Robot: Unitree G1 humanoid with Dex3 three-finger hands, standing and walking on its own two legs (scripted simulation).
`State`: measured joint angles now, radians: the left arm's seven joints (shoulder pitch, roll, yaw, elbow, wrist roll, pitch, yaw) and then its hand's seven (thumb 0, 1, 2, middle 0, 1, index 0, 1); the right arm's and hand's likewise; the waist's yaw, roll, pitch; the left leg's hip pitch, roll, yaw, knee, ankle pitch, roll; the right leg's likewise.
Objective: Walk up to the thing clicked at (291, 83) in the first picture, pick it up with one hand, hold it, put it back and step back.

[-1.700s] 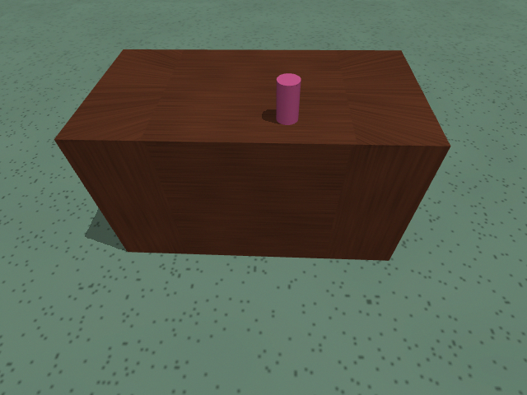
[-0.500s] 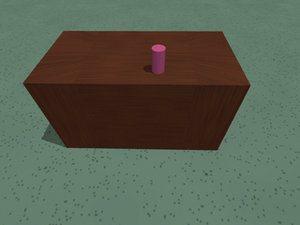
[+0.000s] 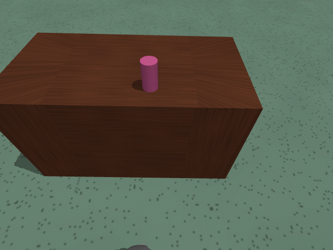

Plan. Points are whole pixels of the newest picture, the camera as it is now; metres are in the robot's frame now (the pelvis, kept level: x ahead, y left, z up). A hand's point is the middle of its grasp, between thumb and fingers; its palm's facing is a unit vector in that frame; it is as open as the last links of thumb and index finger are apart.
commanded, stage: walk up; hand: left
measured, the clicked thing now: (149, 74) +0.78 +0.14 -0.04
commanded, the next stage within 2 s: none
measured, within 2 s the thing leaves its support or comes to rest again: neither
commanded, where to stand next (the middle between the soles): +0.35 -0.09 m, yaw +2 degrees
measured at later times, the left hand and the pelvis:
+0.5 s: hand (123, 193) +0.29 +0.17 -0.12, palm faces -0.04 -0.92 -0.40, open 7.4 cm; pelvis +0.18 -0.11 -0.01, yaw -1 degrees
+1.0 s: hand (138, 183) +0.34 +0.13 -0.16, palm faces +0.01 -0.93 -0.37, open 7.4 cm; pelvis +0.28 -0.13 -0.01, yaw +1 degrees
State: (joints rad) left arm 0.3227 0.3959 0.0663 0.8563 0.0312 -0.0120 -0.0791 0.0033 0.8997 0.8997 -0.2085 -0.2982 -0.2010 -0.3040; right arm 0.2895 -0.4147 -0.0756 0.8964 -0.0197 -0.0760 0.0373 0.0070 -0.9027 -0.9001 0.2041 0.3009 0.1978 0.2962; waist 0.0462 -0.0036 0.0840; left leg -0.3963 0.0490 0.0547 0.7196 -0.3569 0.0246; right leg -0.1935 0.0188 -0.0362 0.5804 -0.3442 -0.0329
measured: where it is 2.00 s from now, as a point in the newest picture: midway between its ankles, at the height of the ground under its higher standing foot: (191, 242)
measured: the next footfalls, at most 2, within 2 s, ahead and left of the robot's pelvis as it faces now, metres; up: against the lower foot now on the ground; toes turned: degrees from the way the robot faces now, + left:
left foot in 0.02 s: +0.13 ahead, +0.11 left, +0.00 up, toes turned +4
right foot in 0.40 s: +0.33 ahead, -0.24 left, +0.00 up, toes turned +1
